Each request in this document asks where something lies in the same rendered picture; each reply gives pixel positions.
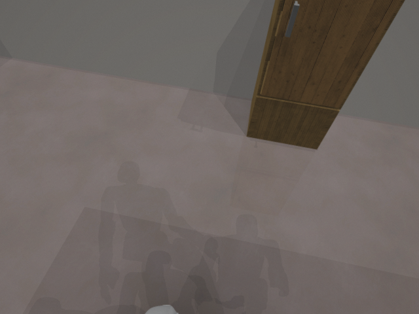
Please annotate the handle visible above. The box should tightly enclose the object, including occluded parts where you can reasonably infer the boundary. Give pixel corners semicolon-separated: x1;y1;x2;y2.
285;1;300;37

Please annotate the cupboard door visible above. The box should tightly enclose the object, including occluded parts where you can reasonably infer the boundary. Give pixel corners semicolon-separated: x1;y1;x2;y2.
261;0;401;108

